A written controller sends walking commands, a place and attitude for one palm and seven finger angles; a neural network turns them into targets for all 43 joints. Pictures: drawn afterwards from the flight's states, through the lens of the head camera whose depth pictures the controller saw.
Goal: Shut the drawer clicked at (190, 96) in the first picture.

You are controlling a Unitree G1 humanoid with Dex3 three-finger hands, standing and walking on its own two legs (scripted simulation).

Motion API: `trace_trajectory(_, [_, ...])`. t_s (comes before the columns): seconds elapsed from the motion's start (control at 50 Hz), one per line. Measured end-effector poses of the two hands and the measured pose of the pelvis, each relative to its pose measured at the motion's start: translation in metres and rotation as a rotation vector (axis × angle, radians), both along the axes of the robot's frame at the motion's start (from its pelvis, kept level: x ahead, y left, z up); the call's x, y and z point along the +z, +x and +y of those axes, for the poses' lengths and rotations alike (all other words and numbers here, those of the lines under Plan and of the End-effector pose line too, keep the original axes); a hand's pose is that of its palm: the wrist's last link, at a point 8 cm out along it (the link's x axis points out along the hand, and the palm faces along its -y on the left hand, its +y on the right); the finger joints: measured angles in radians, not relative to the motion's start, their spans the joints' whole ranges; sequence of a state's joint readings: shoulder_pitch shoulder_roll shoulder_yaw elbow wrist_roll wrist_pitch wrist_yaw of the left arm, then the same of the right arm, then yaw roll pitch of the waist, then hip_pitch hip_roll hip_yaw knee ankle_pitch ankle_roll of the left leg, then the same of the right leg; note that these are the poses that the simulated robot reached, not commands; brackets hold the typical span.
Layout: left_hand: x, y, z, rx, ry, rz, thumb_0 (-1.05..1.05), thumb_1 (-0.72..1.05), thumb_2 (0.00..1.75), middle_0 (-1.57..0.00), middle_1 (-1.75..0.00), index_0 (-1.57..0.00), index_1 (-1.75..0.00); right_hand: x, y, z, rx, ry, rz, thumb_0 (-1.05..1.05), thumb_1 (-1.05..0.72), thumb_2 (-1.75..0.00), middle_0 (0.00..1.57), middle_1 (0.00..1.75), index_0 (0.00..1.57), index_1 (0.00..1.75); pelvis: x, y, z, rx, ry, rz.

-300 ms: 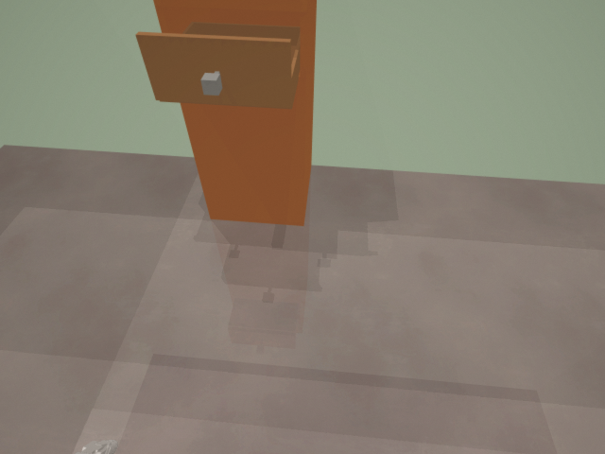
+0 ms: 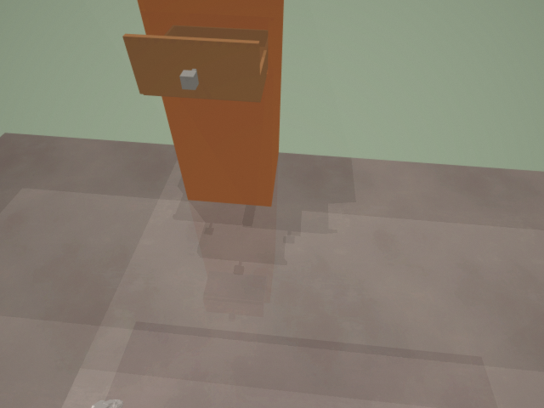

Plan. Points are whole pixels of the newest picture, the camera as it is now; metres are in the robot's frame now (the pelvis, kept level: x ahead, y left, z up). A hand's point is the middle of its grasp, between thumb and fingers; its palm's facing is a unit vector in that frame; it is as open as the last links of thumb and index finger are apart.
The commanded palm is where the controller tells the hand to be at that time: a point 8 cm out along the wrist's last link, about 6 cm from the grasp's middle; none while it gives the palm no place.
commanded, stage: stand and wait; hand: left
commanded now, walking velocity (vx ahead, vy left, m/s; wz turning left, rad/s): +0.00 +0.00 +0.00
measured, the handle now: (191, 76) +0.96 +0.29 +0.03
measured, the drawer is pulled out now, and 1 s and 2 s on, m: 0.20 0.20 0.20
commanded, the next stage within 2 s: look at it before walking up in 0.52 s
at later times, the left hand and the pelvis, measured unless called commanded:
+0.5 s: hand out of the picture +0.07 +0.24 -0.15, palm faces -0.03 -0.94 -0.34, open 7.4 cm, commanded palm none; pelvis -0.01 -0.01 +0.00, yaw +0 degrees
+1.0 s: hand out of the picture +0.06 +0.24 -0.15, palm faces -0.03 -0.94 -0.33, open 7.4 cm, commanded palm none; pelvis -0.01 +0.00 +0.00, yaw +0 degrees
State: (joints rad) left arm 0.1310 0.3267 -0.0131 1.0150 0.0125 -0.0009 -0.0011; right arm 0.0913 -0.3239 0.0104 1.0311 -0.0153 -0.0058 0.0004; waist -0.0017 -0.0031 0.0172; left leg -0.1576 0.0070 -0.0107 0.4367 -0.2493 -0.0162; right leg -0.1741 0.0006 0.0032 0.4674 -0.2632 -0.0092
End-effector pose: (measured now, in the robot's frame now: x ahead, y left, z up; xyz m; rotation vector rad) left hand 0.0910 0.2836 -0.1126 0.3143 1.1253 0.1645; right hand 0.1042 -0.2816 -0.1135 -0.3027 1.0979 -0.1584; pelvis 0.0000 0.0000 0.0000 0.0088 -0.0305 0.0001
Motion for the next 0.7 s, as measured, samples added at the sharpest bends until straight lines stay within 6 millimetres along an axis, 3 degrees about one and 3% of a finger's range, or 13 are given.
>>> trace_trajectory(0.36, [-0.003,-0.032,0.004,0.029,0.018,0.088,0.01,0.9,0.9,-0.2,-0.3,-0.2,-0.3,-0.006,-0.054,-0.018,-0.055,-0.021,0.136,0.01,-0.9,-0.9,0.2,0.3,0.2,0.3,0.003,-0.007,-0.006,-0.003,-0.004,-0.005])
trace_trajectory(0.7, [0.0,-0.025,0.002,0.017,0.011,0.055,0.01,0.9,0.9,-0.2,-0.3,-0.2,-0.3,-0.005,-0.051,-0.012,-0.053,-0.007,0.107,0.01,-0.9,-0.9,0.2,0.3,0.2,0.3,0.004,-0.011,-0.005,-0.006,-0.004,-0.007])
